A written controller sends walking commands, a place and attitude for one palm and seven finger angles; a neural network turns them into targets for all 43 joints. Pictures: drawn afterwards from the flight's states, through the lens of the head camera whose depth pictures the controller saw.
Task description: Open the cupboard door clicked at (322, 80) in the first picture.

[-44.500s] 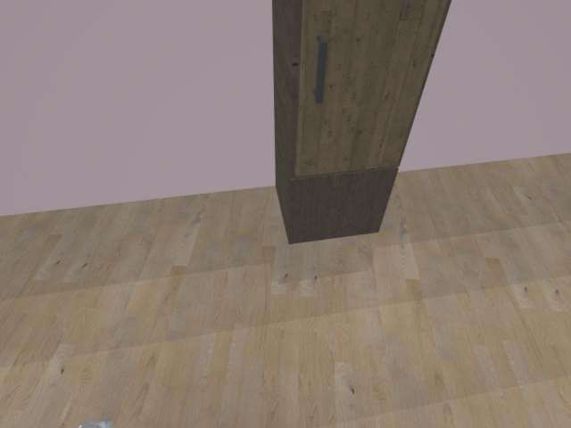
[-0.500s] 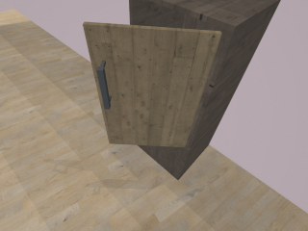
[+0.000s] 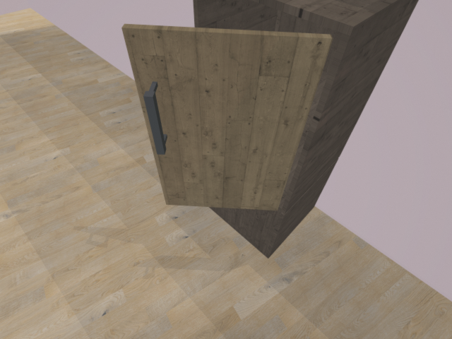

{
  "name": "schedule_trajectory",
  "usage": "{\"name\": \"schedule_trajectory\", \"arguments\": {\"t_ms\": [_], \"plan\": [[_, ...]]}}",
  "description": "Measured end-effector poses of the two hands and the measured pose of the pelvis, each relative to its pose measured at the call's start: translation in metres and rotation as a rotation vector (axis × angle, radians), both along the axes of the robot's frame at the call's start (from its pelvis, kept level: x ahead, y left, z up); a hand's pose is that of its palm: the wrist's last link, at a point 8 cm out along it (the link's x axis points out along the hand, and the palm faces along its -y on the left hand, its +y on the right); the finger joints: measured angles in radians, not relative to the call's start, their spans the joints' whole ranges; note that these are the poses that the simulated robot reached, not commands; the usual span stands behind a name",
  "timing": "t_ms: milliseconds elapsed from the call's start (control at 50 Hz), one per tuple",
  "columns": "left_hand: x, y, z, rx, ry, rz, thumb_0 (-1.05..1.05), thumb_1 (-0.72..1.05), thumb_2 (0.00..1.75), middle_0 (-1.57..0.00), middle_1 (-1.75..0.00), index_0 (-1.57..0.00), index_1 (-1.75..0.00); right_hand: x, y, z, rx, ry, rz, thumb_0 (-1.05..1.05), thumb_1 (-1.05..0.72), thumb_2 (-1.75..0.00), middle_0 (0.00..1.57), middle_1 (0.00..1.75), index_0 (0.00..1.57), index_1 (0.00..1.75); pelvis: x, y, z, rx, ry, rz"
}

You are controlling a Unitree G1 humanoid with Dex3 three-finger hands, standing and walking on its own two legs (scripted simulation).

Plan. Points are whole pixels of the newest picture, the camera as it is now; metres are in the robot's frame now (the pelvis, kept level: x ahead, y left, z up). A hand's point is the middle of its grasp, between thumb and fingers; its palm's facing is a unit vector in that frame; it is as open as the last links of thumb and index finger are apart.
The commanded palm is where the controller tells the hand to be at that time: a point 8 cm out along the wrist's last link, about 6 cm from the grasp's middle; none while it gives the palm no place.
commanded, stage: come to a stop and stand still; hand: left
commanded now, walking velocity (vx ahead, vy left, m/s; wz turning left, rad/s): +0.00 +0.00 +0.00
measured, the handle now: (157, 120) +0.55 +0.19 +0.07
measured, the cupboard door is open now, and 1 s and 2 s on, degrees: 41 41 41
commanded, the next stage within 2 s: look again from close up in 0.44 s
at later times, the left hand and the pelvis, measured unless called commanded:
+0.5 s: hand out of the picture +0.03 +0.24 -0.14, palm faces +0.02 -0.94 -0.35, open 7.4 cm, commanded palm none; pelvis -0.03 -0.01 +0.01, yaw +1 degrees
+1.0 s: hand out of the picture +0.06 +0.22 -0.15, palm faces +0.00 -0.96 -0.28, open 7.4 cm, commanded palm none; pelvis -0.01 +0.00 +0.02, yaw +1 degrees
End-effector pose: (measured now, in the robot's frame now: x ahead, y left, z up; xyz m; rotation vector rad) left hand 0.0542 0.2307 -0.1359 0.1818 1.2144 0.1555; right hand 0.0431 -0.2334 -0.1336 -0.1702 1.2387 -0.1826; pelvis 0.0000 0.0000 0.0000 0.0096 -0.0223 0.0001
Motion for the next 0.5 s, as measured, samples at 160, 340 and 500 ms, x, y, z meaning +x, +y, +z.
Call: {"name": "schedule_trajectory", "arguments": {"t_ms": [160,340,500], "plan": [[-0.026,0.009,0.008,0.027,-0.020,-0.008,0.01,0.91,0.90,-0.20,-0.30,-0.20,-0.30,0.013,-0.019,0.008,-0.021,-0.125,0.039,0.00,-0.91,-0.90,0.20,0.30,0.20,0.30,-0.017,-0.003,-0.001,-0.002,-0.019,-0.003],[-0.039,0.037,0.024,0.092,-0.027,-0.003,0.01,0.90,0.90,-0.20,-0.30,-0.20,-0.30,-0.011,-0.042,0.014,-0.054,-0.069,0.075,0.00,-0.91,-0.90,0.20,0.30,0.20,0.30,-0.032,-0.005,0.006,0.002,-0.019,0.009],[-0.037,0.055,0.033,0.136,-0.015,-0.009,0.01,0.90,0.90,-0.20,-0.30,-0.20,-0.30,-0.036,-0.059,0.015,-0.080,0.018,0.065,0.00,-0.91,-0.90,0.20,0.30,0.20,0.30,-0.034,-0.005,0.009,0.004,-0.015,0.016]]}}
